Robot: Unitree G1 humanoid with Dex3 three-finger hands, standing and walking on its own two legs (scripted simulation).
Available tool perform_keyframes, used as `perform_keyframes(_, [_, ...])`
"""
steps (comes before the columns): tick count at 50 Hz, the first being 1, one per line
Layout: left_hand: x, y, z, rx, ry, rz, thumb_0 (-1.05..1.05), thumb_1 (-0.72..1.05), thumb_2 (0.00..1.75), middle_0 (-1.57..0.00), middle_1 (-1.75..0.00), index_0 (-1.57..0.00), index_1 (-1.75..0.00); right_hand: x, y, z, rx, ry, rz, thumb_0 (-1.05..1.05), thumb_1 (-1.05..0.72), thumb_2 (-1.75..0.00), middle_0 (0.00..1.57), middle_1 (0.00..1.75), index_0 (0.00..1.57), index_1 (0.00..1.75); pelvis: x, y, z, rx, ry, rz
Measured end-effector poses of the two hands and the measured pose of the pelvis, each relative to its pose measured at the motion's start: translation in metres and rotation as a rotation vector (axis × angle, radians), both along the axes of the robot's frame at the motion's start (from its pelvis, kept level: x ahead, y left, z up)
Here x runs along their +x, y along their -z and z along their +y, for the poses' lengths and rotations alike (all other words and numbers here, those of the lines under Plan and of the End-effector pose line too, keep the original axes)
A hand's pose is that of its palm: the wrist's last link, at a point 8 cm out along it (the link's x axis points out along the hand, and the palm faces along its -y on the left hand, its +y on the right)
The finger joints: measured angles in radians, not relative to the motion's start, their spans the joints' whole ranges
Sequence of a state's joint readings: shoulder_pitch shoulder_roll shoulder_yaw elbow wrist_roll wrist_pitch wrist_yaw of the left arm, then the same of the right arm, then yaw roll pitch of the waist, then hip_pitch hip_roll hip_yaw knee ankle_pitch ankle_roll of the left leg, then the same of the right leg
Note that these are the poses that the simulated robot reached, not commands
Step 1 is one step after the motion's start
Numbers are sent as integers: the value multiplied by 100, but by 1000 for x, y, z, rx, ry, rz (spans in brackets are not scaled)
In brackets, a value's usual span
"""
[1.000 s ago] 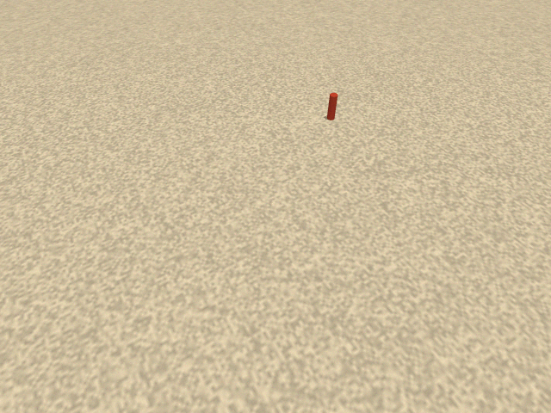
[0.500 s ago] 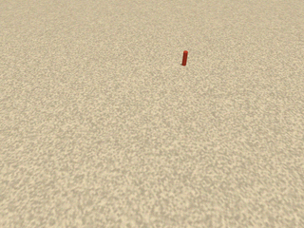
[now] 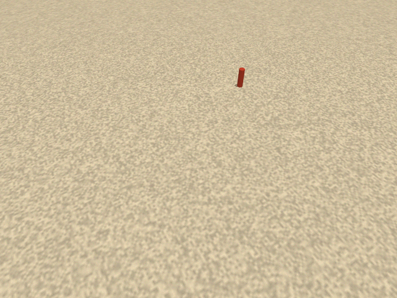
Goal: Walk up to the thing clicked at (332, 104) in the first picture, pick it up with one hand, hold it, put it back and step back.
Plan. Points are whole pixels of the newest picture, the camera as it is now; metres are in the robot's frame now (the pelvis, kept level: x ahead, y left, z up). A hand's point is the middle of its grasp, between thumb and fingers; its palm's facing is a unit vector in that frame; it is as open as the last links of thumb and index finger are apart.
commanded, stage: stand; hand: left
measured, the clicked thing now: (240, 77) +1.87 -0.41 -0.70
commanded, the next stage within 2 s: walk up in 0.12 s
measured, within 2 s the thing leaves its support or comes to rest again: neither
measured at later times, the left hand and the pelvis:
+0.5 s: hand (116, 275) +0.21 +0.21 -0.14, palm faces -0.13 -0.89 -0.44, open 7.4 cm; pelvis +0.09 -0.09 -0.03, yaw -10 degrees
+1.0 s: hand (156, 186) +0.47 +0.13 -0.17, palm faces -0.33 -0.89 -0.33, open 7.4 cm; pelvis +0.34 -0.11 -0.02, yaw -17 degrees
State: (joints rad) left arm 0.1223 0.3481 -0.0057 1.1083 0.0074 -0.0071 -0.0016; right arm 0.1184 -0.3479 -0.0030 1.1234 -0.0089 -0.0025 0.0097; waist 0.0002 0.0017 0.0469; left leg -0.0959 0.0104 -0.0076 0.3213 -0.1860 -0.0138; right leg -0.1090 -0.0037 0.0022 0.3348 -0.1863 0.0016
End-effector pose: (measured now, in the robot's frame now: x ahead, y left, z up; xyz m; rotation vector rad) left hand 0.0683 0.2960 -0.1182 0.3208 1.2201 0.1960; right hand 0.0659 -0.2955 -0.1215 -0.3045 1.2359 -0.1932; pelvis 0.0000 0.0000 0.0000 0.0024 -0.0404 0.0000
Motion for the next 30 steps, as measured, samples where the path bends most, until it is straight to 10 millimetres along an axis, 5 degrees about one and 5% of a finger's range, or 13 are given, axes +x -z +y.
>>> perform_keyframes(11, [9, -2, 5, -12, 45, 14, 0, 90, 90, -21, -30, -21, -30, -2, -6, -16, -1, 41, -98, 1, -90, -90, 21, 30, 20, 30, 8, 4, -5, 13, 62, 23])
perform_keyframes(20, [96, -23, -17, 43, 167, -50, 1, 90, 90, -21, -30, -21, -30, -20, -3, -99, -76, 148, -75, 1, -90, -90, 21, 30, 21, 30, 52, 14, -50, 27, 154, 2])
perform_keyframes(24, [135, -17, -41, 96, 180, -125, 0, 90, 90, -20, -30, -21, -30, 0, 17, -140, -94, 169, -52, 1, -90, -90, 21, 30, 20, 30, 80, 34, -82, 1, 171, -5])
perform_keyframes(30, [153, -19, -81, 44, 160, -101, 0, 90, 90, -21, -30, -21, -30, 68, 4, -148, -38, 138, -108, 1, -91, -90, 20, 30, 20, 30, 121, 18, -101, -25, 196, -8])
